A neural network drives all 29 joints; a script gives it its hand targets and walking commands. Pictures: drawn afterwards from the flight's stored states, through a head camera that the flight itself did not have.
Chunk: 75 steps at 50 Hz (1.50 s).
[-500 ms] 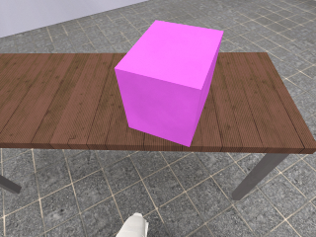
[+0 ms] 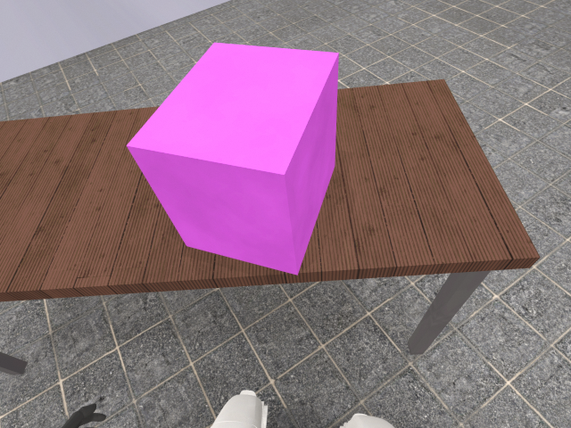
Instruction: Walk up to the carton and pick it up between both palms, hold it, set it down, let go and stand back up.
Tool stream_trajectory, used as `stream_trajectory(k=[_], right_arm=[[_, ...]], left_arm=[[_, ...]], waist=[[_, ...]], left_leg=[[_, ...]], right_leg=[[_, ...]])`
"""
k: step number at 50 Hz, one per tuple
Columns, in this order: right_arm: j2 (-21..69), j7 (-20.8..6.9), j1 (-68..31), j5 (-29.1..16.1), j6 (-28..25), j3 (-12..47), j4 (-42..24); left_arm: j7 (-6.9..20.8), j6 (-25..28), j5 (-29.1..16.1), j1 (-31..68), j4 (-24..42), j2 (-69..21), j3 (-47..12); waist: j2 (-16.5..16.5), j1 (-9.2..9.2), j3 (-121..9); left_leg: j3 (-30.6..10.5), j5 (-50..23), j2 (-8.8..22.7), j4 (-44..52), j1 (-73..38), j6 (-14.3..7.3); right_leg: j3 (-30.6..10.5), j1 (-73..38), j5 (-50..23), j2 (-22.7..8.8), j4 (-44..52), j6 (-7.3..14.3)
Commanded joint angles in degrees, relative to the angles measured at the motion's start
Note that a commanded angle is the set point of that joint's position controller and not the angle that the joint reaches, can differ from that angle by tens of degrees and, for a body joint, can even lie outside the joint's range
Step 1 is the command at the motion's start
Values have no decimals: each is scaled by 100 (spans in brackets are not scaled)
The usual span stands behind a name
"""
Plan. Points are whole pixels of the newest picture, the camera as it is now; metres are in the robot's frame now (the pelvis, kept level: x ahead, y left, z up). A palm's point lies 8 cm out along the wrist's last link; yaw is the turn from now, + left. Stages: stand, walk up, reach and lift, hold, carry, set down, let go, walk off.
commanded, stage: walk up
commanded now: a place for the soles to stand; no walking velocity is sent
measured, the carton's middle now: (255, 158) +0.52 +0.09 +0.06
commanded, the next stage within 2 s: none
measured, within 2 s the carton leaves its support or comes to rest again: neither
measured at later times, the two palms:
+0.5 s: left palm out of the picture +0.12 +0.34 -0.08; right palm out of the picture +0.06 -0.34 -0.07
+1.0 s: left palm out of the picture +0.12 +0.37 -0.08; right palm out of the picture +0.08 -0.30 -0.08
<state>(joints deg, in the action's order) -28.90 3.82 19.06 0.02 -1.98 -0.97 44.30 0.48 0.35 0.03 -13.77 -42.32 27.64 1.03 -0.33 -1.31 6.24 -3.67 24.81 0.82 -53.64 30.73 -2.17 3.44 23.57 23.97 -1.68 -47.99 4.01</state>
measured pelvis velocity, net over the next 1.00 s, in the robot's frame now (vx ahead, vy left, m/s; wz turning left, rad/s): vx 0.01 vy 0.04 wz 0.03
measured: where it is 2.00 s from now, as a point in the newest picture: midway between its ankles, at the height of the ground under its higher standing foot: outside the picture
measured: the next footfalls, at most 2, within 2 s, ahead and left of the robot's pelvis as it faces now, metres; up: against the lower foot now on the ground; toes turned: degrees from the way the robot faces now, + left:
left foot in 0.24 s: +0.04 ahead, +0.19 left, +0.00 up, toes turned -1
left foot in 0.70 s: +0.11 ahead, +0.21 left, +0.00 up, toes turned +0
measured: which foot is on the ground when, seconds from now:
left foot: up 0.00-0.22, down 0.24-0.46, up 0.48-0.68, down 0.70-1.00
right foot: down 0.00-1.00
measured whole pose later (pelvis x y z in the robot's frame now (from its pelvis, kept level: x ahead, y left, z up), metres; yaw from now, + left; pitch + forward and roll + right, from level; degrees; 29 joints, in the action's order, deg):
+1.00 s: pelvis +0.01 +0.04 +0.00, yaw +2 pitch -1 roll +0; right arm -27.2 2.1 19.5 0.0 -4.2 -1.0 44.4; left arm 1.2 0.4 0.0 -11.3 -42.4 27.5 1.0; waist -1.5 -0.5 5.0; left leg -3.8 19.6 0.3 -44.5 24.4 1.2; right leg 3.3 23.0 22.6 -2.2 -46.3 1.5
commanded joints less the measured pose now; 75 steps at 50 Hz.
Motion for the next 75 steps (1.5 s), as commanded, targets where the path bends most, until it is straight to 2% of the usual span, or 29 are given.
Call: stream_trajectory(k=[1,7,11,12,13,14,22,23,24,26,29,33,35,37,40,42,44,46,48,51,54,56,60,64,66,68,72,73,75], right_arm=[[-736,24,86,-43,-5,-300,-108],[-812,-15,245,49,-25,-350,-46],[-876,-97,874,182,-180,-473,179],[-1041,-67,1165,282,-237,-550,297],[-1640,-65,1051,354,-273,-633,158],[-1827,-68,1098,250,-280,-690,77],[-1079,-161,-132,76,-185,-358,-205],[-554,-148,-73,8,-171,-257,-292],[-537,-78,-153,12,-91,-204,-314],[-809,-78,33,-4,-100,-286,-166],[-786,-107,329,-3,-200,-331,-61],[-631,-86,680,44,-266,-338,114],[-968,-73,675,172,-333,-379,130],[-1556,-83,208,185,-316,-439,-84],[-1298,-115,-372,135,-226,-380,-201],[-667,-165,-293,35,-192,-224,-174],[-749,-161,-15,101,-197,-266,-59],[-801,-173,208,112,-284,-319,16],[-1087,-166,210,114,-349,-333,1],[-1334,-123,70,123,-292,-421,-90],[-671,-129,-320,0,-243,-207,-210],[-714,-124,-102,19,-208,-221,-105],[-967,-168,180,90,-304,-332,-5],[-993,-255,-320,181,-160,-334,-247],[-548,-325,-530,189,-64,-286,-377],[-830,-324,-338,218,-23,-347,-352],[-630,-432,336,146,-101,-421,-109],[-731,-419,591,175,-137,-471,-33],[-1310,-378,318,257,-175,-551,-193]], left_arm=[[-143,117,144,-515,59,1002,553],[-94,66,201,-86,243,1175,593],[21,-21,214,284,378,1126,486],[19,-38,244,215,387,896,448],[44,-53,190,248,552,598,355],[4,-40,236,641,604,835,396],[98,199,109,-417,-88,844,563],[31,282,195,-891,-139,1394,722],[23,272,156,-715,-128,1646,704],[-5,261,115,-513,2,1350,630],[-34,235,138,-65,108,989,474],[29,128,93,625,247,1055,411],[36,34,79,545,317,766,323],[19,-69,14,348,167,739,380],[43,77,88,-68,-86,798,384],[40,187,182,-90,-75,1123,444],[45,161,175,383,74,1269,469],[31,123,101,592,99,1078,394],[44,75,58,624,117,865,351],[40,42,28,381,48,770,380],[29,183,145,139,-134,1156,462],[40,154,101,413,-43,1161,465],[40,79,56,702,111,1000,397],[-13,199,10,188,-85,928,439],[-84,344,143,-403,-300,1431,571],[-97,421,105,-275,-179,1744,694],[-74,345,121,440,1,1331,469],[-56,303,93,397,19,1080,375],[-36,254,28,293,40,684,282]], waist=[[-1151,-164,-724],[-1169,-28,-745],[-616,425,-581],[-36,556,-537],[1336,452,-334],[948,605,-72],[906,-335,-557],[-836,-557,-718],[-1078,-324,-637],[-128,-165,-567],[-605,55,-832],[-807,390,-794],[-190,391,-784],[736,174,-550],[366,-183,-540],[-812,-119,-770],[-452,138,-768],[-133,269,-800],[284,230,-972],[602,22,-930],[-583,-98,-1019],[-394,77,-923],[-135,244,-1220],[803,-137,-1144],[-362,-342,-891],[-373,-171,-532],[-609,346,-926],[-424,445,-1014],[790,250,-850]], left_leg=[[23,-123,-121,-372,672,-31],[561,131,15,271,-204,-37],[623,326,-207,1814,-1649,-195],[-208,541,102,2153,-2236,-411],[-3036,871,1379,2999,-2287,-1072],[-4200,712,2002,3431,-2280,-1686],[-888,-2523,621,1403,-556,-632],[-325,-1376,-214,-479,447,-73],[-47,821,-482,-756,810,50],[-265,855,-181,-931,822,-112],[65,484,42,28,140,-22],[704,-791,-129,1433,-1522,-93],[-423,-1297,278,1942,-1910,-288],[-2873,89,1591,2939,-863,-1267],[-1827,-528,943,2309,-270,-812],[-333,-689,-22,920,219,-122],[248,356,-23,699,-337,-36],[101,-708,8,1462,-1025,-145],[-1348,-1644,645,1990,-1299,-528],[-2198,-1673,1076,2241,-1141,-1023],[-306,-1616,43,830,-220,-128],[291,-167,-119,686,-293,-12],[-526,-1985,285,1482,-1378,-311],[-1220,-1081,460,1860,-389,-734],[-335,-234,-280,330,937,-261],[-179,865,-48,-272,1305,-40],[462,-476,-115,1399,-1036,-118],[205,-622,-208,1871,-1516,-185],[-2755,-7,1082,3046,-1522,-986]], right_leg=[[-1392,-2052,-4558,-1258,1768,-247],[-1457,-1131,-2465,-1442,1875,227],[-1113,-19,899,-1129,1408,520],[-808,700,903,-839,569,312],[-172,1725,1403,-11,-731,-182],[-357,2350,1703,176,-1134,-307],[-329,-1757,-541,47,1918,-254],[-2410,-2427,-208,-1127,2959,-232],[-3406,-2172,-706,-2071,3126,208],[-2749,-2145,-1877,-1930,2463,513],[-1758,-1656,-2989,-1519,1994,440],[-964,-180,-1690,-1156,1354,528],[-719,312,-636,-711,691,198],[-386,285,1306,44,-91,-225],[-588,-859,329,-79,1354,-107],[-2133,-1425,739,-1136,2591,320],[-2244,-913,476,-1715,2402,717],[-1438,-439,-180,-1293,1860,441],[-559,-145,-597,-444,749,-72],[-467,-214,454,-79,596,-221],[-1636,-1373,-637,-1130,2092,353],[-1932,-1151,-855,-1630,2120,708],[-725,-478,-868,-772,1177,86],[-662,-1033,547,-282,1143,10],[-2438,-1905,1504,-1393,2531,472],[-3165,-1775,332,-2392,2753,1073],[-1029,-555,-1037,-1363,1652,404],[-596,-287,-896,-988,972,189],[-2,719,903,75,-122,-299]])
